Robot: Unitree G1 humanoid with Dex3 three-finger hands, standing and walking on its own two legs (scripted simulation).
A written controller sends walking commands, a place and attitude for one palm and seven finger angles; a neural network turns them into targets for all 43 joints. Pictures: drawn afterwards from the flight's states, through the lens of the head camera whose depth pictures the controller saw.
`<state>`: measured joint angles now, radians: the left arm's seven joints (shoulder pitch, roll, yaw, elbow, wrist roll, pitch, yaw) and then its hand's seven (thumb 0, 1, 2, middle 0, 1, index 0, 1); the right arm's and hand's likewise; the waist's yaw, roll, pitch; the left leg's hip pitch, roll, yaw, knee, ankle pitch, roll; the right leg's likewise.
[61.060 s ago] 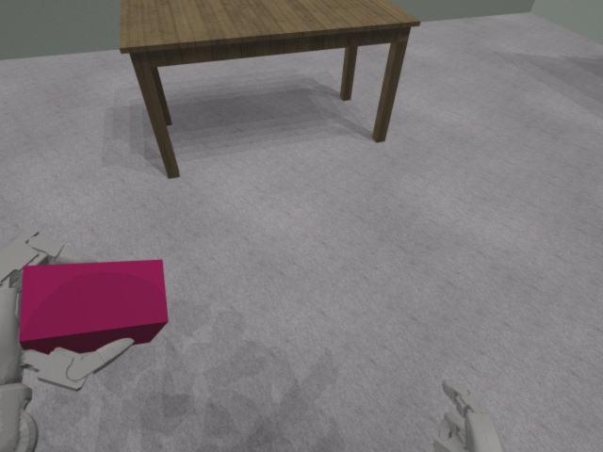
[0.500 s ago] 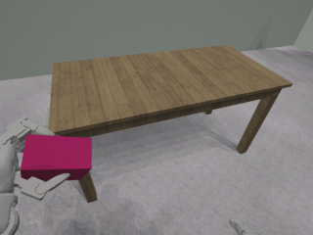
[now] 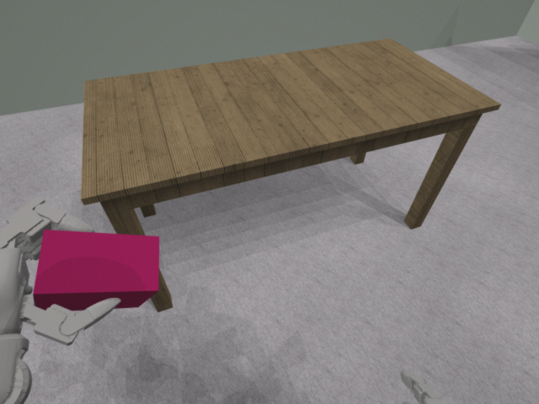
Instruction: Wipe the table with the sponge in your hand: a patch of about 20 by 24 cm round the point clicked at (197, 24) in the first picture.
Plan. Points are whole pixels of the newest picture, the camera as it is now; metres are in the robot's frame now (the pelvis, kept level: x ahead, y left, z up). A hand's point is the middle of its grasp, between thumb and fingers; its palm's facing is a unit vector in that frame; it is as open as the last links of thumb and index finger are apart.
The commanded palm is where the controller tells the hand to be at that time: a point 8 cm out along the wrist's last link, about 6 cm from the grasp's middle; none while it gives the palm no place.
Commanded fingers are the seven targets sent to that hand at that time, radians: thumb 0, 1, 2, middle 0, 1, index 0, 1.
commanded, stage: stop stepping back and stand still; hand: left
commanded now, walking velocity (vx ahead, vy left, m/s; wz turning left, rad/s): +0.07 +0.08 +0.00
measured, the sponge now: (114, 274) +0.24 +0.20 +0.14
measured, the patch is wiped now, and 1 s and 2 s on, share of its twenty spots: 1.00 1.00 1.00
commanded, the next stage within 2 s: stand and wait in 0.06 s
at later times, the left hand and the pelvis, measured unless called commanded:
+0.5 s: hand (57, 267) +0.22 +0.23 +0.18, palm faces +0.41 -0.85 -0.34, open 10.3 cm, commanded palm +0.17 +0.28 +0.20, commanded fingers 0.00 0.10 1.30 -1.20 -1.60 -1.20 -1.60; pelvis +0.02 +0.00 +0.01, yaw +2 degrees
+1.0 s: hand (40, 256) +0.23 +0.26 +0.18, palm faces +0.41 -0.84 -0.34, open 10.3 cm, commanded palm +0.19 +0.30 +0.20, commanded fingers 0.00 0.10 1.30 -1.20 -1.60 -1.20 -1.60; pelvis +0.03 +0.01 +0.02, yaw +0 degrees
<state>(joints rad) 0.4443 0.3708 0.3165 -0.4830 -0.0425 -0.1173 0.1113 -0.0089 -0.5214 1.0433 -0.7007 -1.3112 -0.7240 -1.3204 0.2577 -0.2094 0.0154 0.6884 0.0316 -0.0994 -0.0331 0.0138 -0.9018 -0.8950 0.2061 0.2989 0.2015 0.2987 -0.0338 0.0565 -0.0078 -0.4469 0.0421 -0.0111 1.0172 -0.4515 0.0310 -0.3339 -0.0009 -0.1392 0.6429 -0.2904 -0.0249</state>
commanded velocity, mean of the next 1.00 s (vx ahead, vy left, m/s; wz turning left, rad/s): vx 0.00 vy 0.01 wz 0.00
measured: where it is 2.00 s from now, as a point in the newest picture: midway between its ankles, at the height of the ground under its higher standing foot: outside the picture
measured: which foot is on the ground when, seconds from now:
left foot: down 0.00-1.00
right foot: down 0.00-1.00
